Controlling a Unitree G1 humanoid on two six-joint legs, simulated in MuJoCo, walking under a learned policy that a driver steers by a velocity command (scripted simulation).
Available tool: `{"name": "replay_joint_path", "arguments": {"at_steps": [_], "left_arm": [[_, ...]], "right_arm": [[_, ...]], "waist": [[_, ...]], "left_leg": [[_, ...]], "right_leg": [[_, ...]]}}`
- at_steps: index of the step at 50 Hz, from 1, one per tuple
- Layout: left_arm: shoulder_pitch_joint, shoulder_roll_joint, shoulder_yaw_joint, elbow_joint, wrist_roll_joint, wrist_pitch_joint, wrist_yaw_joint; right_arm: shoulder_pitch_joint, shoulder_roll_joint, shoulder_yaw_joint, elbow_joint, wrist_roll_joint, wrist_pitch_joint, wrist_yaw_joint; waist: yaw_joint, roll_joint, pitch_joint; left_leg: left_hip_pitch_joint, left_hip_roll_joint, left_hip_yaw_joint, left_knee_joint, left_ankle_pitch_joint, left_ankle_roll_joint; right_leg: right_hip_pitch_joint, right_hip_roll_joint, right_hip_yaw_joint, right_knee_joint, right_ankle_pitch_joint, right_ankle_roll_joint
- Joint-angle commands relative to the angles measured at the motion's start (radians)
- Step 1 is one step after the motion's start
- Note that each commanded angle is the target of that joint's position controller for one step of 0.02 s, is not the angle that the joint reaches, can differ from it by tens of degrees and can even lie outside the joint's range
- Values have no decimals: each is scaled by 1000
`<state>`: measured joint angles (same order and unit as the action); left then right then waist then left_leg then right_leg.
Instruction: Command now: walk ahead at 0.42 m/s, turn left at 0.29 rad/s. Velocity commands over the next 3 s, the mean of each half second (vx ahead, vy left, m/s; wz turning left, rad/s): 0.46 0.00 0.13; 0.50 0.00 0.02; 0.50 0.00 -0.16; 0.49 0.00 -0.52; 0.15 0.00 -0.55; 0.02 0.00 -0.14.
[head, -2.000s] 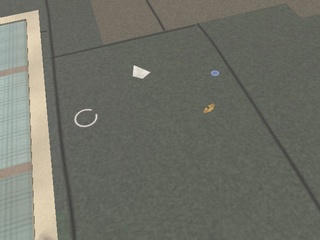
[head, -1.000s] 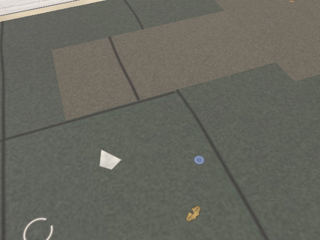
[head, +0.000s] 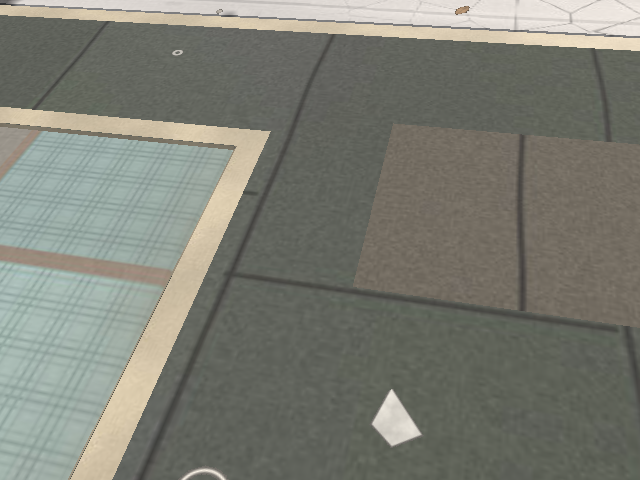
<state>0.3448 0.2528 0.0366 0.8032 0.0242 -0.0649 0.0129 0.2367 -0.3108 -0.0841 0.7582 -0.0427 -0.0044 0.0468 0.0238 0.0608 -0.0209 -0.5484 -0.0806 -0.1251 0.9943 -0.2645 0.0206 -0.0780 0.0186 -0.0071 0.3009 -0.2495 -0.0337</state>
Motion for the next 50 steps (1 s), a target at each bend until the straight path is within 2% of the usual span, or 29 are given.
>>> {"name": "replay_joint_path", "arguments": {"at_steps": [1, 5, 7, 9, 11, 12, 13, 14, 15, 16, 17, 18, 19, 22, 28, 31, 34, 36, 37, 38, 39, 40, 41, 42, 43, 44, 46, 48, 50], "left_arm": [[46, 126, 33, -17, -6, -27, -13], [88, 125, 34, 23, -11, -26, -18], [125, 135, 36, 49, -11, -23, -18], [146, 155, 40, 72, -9, -18, -16], [135, 173, 42, 87, -12, -14, -13], [124, 170, 39, 92, -19, -10, -11], [113, 147, 29, 77, -25, -11, -10], [146, 32, -1, 17, -44, -13, -22], [131, 122, 27, 30, -17, -8, -14], [69, 133, 35, 17, -10, -4, -15], [38, 105, 25, 14, -11, -10, -24], [36, 87, 24, 23, -9, -6, -28], [56, 82, 23, 34, 4, 7, -33], [57, 62, 23, 45, 14, 30, -50], [-200, 43, 14, -34, 10, 31, -57], [-303, 32, 3, -65, 5, 27, -58], [-366, 45, 3, -92, 5, 24, -55], [-354, 55, 6, -94, 5, 18, -50], [-308, 65, 11, -81, 5, 15, -44], [-214, 82, 21, -51, 6, 10, -35], [-47, 104, 33, 5, 13, 0, -24], [132, 176, 54, 44, 37, -7, -9], [168, 280, 80, 52, 44, -4, -10], [96, 222, 70, 47, -3, 6, -20], [-11, 168, 55, 34, -12, 6, -22], [-60, 110, 41, 32, -8, -1, -27], [-85, 64, 26, 56, -10, -13, -22], [-43, 70, 26, 82, -12, -29, -23], [-12, 92, 32, 105, -17, -37, -23]], "right_arm": [[-86, -42, -1, -77, 0, -10, 9], [-221, -6, 27, -114, -2, -13, 21], [-284, 11, 40, -133, 2, -17, 25], [-285, 3, 43, -136, 6, -20, 18], [-171, -23, 31, -100, 6, -29, -1], [-23, -41, 21, -49, -1, -39, -14], [138, -92, 4, -4, -17, -50, -28], [255, -202, -21, 8, -32, -52, -42], [243, -199, -22, 16, 10, -44, -41], [144, -153, -10, 17, 24, -41, -40], [76, -88, 8, 11, 24, -46, -36], [35, -54, 18, 12, 22, -53, -36], [22, -33, 26, 22, 26, -59, -38], [58, -38, 26, 55, 32, -82, -37], [154, -35, 28, 119, 38, -89, -37], [204, -48, 28, 149, 35, -92, -41], [242, -60, 28, 180, 28, -88, -50], [233, -73, 27, 192, 24, -84, -58], [219, -82, 25, 195, 21, -83, -61], [208, -93, 23, 199, 17, -80, -62], [197, -92, 24, 201, 19, -75, -62], [204, -60, 37, 175, 27, -77, -60], [330, 46, 54, 162, 60, -78, -49], [262, -59, 28, 172, 30, -75, -54], [190, -55, 24, 149, 31, -79, -50], [147, -36, 31, 142, 30, -83, -47], [154, -7, 35, 150, 11, -60, -37], [156, 15, 38, 155, 4, -40, -25], [96, 20, 39, 138, 4, -30, -19]], "waist": [[15, -179, 93], [40, -193, 101], [60, -200, 109], [50, -210, 111], [-19, -200, 56], [-91, -163, -26], [-159, -123, -132], [-164, 125, -282], [-154, 107, -286], [-103, 43, -119], [-76, 9, -22], [-43, 9, 24], [-16, 32, 49], [8, 20, 54], [-34, -1, 118], [-61, -4, 124], [-71, -9, 134], [-52, -7, 124], [-27, 3, 97], [15, 9, 42], [87, -16, -50], [144, -88, -174], [77, -330, -286], [71, -178, -238], [26, -137, -84], [10, -87, -16], [-43, -117, 31], [-55, -119, 26], [-56, -115, 54]], "left_leg": [[-224, 29, 14, -3, 52, -21], [-151, 75, 133, -215, 110, -29], [-75, 84, 194, -320, 97, -11], [13, 69, 221, -389, 62, 26], [191, 19, 236, -459, 41, 72], [382, 1, 236, -529, 94, 101], [641, 112, 118, -537, 53, 137], [926, 440, -343, -598, -108, 233], [851, 502, -571, -708, -37, 271], [723, 447, -403, -709, -34, 250], [589, 396, -284, -746, 37, 228], [506, 338, -193, -780, 73, 194], [441, 299, -132, -806, 128, 176], [409, 269, -53, -856, 246, 190], [457, 241, 36, -895, 349, 190], [499, 246, 62, -883, 436, 179], [594, 281, 59, -854, 514, 173], [648, 298, 68, -794, 659, 161], [661, 296, 80, -728, 804, 147], [664, 285, 93, -607, 931, 134], [610, 246, 128, -409, 922, 114], [413, 200, 158, -121, 618, 98], [50, -7, 190, 259, -150, 53], [-38, 19, 42, 339, -220, 72], [-72, 74, 44, 321, -131, 76], [-50, 110, 56, 266, -72, 75], [36, 154, 70, 172, -34, 58], [63, 156, 91, 140, -15, 40], [5, 176, 110, 85, 38, 22]], "right_leg": [[105, -220, 176, -141, 217, -118], [94, -205, 98, -131, 367, -122], [81, -216, 86, -121, 415, -122], [84, -243, 86, -89, 515, -120], [93, -247, 60, 49, 808, -103], [60, -214, 13, 219, 873, -81], [-104, -182, -12, 431, 673, -63], [-434, -45, -79, 799, 74, -14], [-523, 8, 33, 941, -247, -30], [-571, -54, 64, 967, -175, -43], [-558, -86, 56, 913, -108, -45], [-523, -111, 44, 855, -73, -41], [-481, -124, 36, 817, -57, -29], [-471, -126, 8, 781, -4, -6], [-601, -138, -25, 539, 198, 32], [-562, -109, -51, 401, 264, 21], [-549, -85, -57, 318, 242, -12], [-499, -58, -67, 276, 171, -43], [-422, -29, -78, 258, 127, -61], [-305, 7, -90, 237, 88, -81], [-97, 22, -95, 176, 120, -108], [173, -161, 99, 167, 44, -159], [418, -449, 616, 66, -12, -300], [343, -412, 688, -8, -26, -284], [201, -382, 507, -20, -13, -256], [87, -338, 401, -57, 80, -232], [-49, -255, 250, -105, 180, -177], [-78, -239, 197, -131, 262, -182], [-82, -228, 155, -171, 249, -189]]}}
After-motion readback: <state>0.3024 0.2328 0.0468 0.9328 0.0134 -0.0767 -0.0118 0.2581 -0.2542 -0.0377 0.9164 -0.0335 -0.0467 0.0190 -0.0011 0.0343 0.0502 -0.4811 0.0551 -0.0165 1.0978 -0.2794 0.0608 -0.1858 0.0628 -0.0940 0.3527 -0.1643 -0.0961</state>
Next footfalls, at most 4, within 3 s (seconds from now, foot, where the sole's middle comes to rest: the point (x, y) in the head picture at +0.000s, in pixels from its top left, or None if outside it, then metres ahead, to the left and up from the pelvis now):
0.26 left None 0.25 0.12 -0.78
0.78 right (388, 457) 0.58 -0.04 -0.78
1.34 left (295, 345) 0.85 0.17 -0.78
1.88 right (382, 266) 1.10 -0.05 -0.78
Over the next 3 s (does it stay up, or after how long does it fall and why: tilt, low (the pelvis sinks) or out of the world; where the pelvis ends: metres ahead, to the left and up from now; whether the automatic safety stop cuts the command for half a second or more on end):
stays up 1.19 -0.03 0.00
